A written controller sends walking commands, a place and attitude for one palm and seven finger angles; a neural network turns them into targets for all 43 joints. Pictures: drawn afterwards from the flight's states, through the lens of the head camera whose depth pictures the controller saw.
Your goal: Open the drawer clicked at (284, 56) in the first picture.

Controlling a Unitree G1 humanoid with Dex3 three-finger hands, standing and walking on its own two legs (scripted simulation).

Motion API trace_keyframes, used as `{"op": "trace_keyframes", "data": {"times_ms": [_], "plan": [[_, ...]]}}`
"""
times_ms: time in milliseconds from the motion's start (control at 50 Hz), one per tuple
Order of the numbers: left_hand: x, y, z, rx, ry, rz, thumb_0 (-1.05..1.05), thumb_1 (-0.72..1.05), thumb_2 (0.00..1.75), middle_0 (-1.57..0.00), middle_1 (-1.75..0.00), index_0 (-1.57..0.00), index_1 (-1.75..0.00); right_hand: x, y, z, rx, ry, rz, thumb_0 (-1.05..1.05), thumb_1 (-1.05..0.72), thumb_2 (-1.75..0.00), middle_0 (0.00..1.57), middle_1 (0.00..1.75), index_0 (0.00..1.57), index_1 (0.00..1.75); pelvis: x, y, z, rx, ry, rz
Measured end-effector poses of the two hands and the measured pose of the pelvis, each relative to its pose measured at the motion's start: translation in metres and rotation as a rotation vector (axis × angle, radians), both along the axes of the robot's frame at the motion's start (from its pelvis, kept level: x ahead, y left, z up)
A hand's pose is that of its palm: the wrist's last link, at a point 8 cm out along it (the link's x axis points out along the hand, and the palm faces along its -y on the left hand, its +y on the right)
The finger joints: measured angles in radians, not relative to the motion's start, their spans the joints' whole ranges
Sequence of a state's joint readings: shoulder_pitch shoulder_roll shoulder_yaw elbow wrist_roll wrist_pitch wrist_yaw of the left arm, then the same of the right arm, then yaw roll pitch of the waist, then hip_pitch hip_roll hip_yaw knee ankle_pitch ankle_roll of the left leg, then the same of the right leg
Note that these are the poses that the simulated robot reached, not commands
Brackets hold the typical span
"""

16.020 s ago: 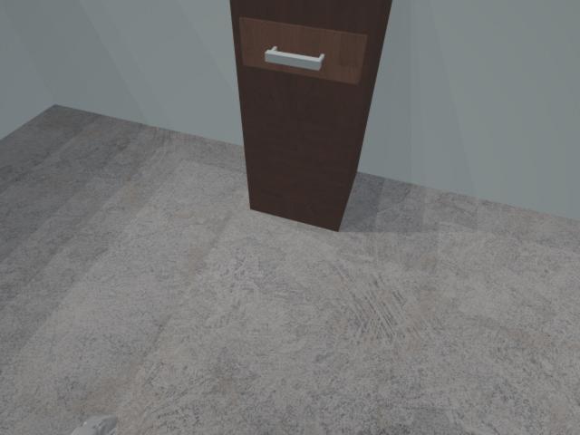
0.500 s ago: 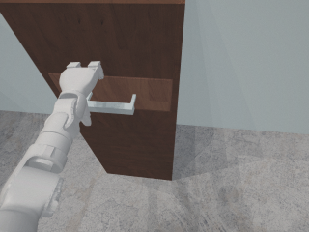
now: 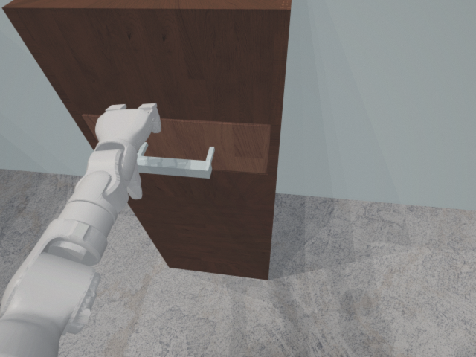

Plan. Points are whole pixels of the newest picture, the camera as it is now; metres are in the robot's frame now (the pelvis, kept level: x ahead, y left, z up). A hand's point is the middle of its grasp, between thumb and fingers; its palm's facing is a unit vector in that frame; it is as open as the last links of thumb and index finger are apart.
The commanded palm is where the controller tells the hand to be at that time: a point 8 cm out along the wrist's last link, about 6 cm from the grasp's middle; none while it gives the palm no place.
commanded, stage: move the hooked fingers above the handle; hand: left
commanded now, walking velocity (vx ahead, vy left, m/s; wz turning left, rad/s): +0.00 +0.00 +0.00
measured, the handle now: (173, 158) +0.50 +0.15 +0.03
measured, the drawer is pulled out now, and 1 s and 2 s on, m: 0.00 0.00 0.00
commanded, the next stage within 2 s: lower the fingers behind the handle in 1.94 s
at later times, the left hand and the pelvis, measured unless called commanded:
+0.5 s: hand (183, 145) +0.46 +0.11 +0.10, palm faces +0.06 -0.03 -1.00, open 13.4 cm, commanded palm +0.44 +0.19 +0.15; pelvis -0.01 +0.00 +0.00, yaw -2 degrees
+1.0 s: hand (166, 161) +0.44 +0.15 +0.08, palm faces -0.06 -0.06 -1.00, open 13.8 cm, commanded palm +0.45 +0.17 +0.15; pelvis -0.01 +0.00 -0.01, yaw +1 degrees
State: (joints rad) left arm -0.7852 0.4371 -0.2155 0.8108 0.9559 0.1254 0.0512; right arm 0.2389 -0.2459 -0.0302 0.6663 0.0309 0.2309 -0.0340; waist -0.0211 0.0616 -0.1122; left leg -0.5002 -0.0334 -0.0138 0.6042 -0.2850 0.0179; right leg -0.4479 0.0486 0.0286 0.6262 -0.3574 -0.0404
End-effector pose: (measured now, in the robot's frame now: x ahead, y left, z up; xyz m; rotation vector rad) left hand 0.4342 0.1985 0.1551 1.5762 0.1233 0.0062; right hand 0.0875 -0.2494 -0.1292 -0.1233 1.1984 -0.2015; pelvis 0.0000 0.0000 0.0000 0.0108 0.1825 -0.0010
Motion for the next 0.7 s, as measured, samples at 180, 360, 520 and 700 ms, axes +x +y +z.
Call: {"op": "trace_keyframes", "data": {"times_ms": [180, 360, 520, 700], "plan": [[-0.023, -0.079, -0.032, -0.132, 0.053, -0.473, 0.00, -0.49, 0.30, -0.32, -1.20, -0.33, -1.21, -0.010, -0.015, 0.011, -0.091, -0.015, -0.023, 0.01, -0.91, -0.90, 0.20, 0.30, 0.20, 0.30, -0.003, 0.005, -0.003, -0.001, -0.014, -0.002], [0.000, -0.068, -0.013, -0.049, -0.209, -0.366, 0.00, -0.49, 0.30, -0.47, -1.30, -0.33, -1.20, -0.026, -0.003, -0.007, -0.042, 0.040, -0.043, 0.01, -0.91, -0.90, 0.20, 0.29, 0.20, 0.29, -0.010, 0.007, -0.008, -0.001, 0.037, -0.031], [0.002, -0.081, 0.000, -0.034, -0.125, -0.235, 0.00, -0.49, 0.30, -0.48, -1.27, -0.37, -1.30, -0.030, 0.009, -0.004, -0.003, 0.019, -0.082, 0.01, -0.91, -0.90, 0.20, 0.30, 0.20, 0.30, -0.013, 0.002, 0.000, 0.006, -0.008, -0.044], [0.004, -0.056, -0.001, -0.034, -0.013, -0.171, 0.00, -0.49, 0.30, -0.38, -1.22, -0.35, -1.23, -0.036, -0.017, 0.015, -0.094, -0.069, -0.113, 0.01, -0.91, -0.90, 0.20, 0.30, 0.20, 0.30, -0.025, -0.005, 0.001, 0.004, -0.028, -0.047]]}}
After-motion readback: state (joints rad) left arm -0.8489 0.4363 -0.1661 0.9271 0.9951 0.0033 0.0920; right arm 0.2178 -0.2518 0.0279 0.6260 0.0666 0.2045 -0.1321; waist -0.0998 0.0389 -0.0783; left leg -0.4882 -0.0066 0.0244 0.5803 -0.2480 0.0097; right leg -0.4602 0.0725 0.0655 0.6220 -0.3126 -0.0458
